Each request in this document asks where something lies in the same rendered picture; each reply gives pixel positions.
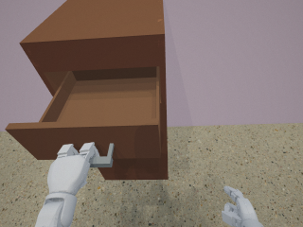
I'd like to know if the right robot hand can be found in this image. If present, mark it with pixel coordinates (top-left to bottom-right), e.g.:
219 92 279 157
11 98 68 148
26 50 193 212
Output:
222 185 258 227

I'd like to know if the cabinet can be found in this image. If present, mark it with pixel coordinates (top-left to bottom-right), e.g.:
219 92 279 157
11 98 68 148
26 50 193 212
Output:
19 0 169 181

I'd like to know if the left robot hand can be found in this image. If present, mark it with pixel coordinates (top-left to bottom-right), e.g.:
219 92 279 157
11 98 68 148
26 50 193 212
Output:
47 142 99 196

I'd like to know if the handle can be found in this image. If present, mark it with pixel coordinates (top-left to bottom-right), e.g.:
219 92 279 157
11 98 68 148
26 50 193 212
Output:
66 143 115 168

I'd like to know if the drawer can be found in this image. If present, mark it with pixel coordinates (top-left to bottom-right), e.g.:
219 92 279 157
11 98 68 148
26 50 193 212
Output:
5 66 161 160

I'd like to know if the left robot forearm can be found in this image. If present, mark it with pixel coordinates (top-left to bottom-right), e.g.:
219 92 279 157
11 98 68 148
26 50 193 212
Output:
35 192 78 227

